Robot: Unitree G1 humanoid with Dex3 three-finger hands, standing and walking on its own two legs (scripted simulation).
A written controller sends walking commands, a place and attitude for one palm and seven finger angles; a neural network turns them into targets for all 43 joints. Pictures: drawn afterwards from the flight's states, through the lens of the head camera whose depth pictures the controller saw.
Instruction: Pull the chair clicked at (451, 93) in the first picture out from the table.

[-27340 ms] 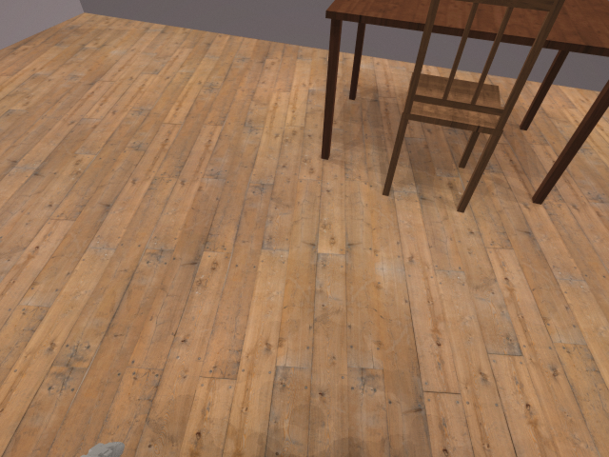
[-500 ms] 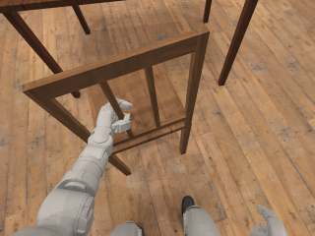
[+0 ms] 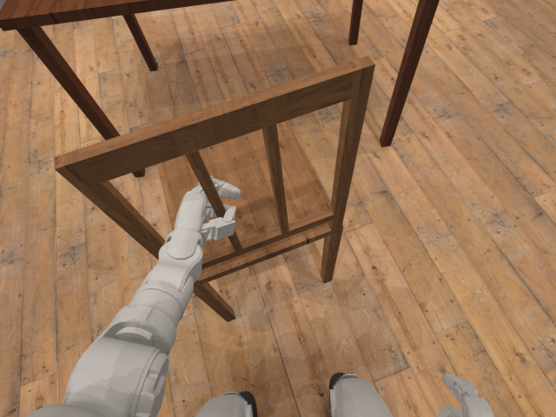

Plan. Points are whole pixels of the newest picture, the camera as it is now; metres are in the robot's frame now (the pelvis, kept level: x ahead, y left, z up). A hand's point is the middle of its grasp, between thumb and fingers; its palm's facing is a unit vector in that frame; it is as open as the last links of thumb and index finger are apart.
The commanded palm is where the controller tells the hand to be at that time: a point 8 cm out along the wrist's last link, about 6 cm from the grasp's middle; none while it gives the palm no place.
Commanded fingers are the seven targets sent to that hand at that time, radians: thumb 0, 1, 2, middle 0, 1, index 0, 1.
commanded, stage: step backward, pulling the chair out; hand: left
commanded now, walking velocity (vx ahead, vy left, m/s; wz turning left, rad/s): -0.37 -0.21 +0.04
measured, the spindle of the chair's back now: (219, 209) +0.43 +0.09 -0.05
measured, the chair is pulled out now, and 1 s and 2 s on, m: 0.44 0.50 0.50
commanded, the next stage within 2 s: none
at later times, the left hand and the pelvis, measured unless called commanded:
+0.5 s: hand (226, 249) +0.35 +0.08 -0.03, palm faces -0.08 -0.97 -0.23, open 5.3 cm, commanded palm +0.35 +0.12 -0.02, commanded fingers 0.00 0.90 0.90 -0.50 -1.45 -0.50 -1.45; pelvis -0.03 -0.02 +0.00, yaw +0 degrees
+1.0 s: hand (224, 252) +0.35 +0.08 -0.03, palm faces -0.07 -0.97 -0.24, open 5.3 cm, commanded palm +0.36 +0.13 -0.02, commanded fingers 0.00 0.90 0.90 -0.50 -1.45 -0.50 -1.45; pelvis -0.03 -0.03 +0.00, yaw +0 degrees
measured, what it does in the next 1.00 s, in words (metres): stands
